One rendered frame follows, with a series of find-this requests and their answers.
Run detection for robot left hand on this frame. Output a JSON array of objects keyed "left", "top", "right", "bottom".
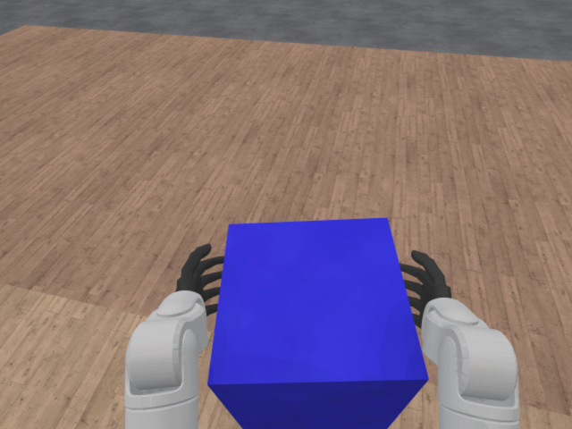
[{"left": 175, "top": 244, "right": 224, "bottom": 316}]

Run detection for robot right hand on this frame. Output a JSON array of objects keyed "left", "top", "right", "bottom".
[{"left": 400, "top": 250, "right": 451, "bottom": 328}]

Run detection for left robot forearm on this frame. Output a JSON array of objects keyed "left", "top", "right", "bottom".
[{"left": 124, "top": 290, "right": 208, "bottom": 429}]

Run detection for carton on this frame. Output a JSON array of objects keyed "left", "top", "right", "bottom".
[{"left": 207, "top": 218, "right": 429, "bottom": 429}]

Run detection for right robot forearm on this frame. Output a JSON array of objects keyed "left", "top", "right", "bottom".
[{"left": 421, "top": 298, "right": 520, "bottom": 429}]

